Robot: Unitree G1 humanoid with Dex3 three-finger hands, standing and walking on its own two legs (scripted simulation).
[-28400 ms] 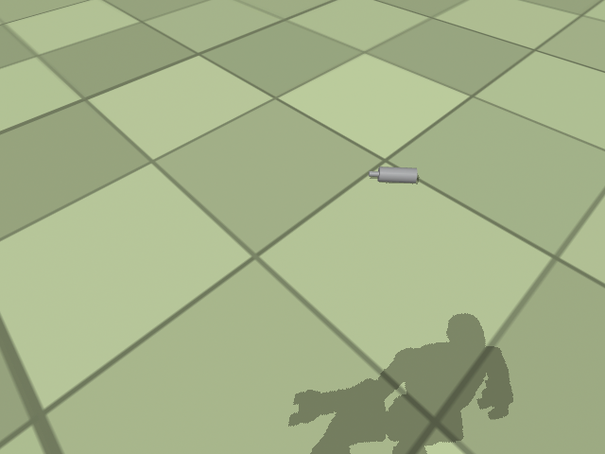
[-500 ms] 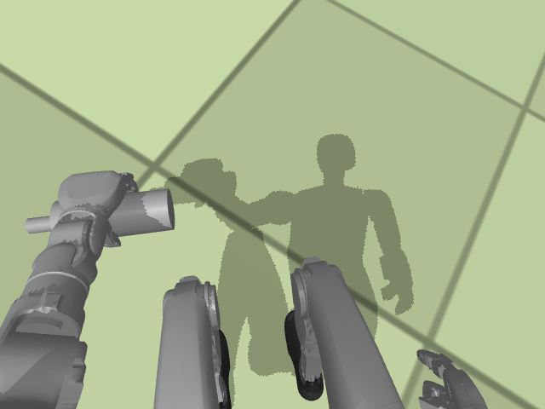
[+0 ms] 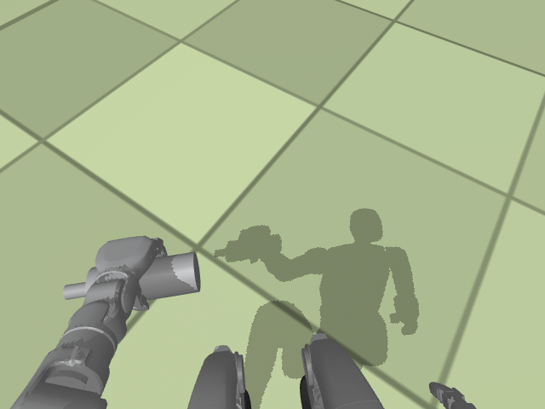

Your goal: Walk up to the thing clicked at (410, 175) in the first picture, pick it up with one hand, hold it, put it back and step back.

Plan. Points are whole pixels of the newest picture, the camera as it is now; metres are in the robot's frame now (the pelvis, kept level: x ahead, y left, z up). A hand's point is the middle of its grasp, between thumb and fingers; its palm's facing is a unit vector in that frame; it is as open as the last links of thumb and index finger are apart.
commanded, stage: lift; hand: left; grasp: from above
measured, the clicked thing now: (133, 281) +0.36 +0.24 -0.12
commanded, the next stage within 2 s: hold in 0.54 s
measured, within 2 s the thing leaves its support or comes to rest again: neither
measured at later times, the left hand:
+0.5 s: hand (115, 261) +0.35 +0.22 +0.00, palm faces -0.47 -0.04 -0.88, open 10.1 cm
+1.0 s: hand (98, 251) +0.34 +0.23 +0.04, palm faces -0.47 -0.02 -0.88, open 10.1 cm
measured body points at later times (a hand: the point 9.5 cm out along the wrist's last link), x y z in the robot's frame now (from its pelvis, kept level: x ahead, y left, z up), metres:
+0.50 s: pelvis +0.03 +0.00 +0.08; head +0.09 +0.00 +0.53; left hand +0.37 +0.22 +0.05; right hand +0.12 -0.27 -0.04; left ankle +0.05 +0.10 -0.61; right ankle +0.06 -0.12 -0.61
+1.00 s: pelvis +0.04 +0.01 +0.11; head +0.07 +0.00 +0.56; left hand +0.36 +0.23 +0.09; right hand +0.14 -0.26 -0.01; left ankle +0.05 +0.10 -0.61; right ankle +0.06 -0.12 -0.61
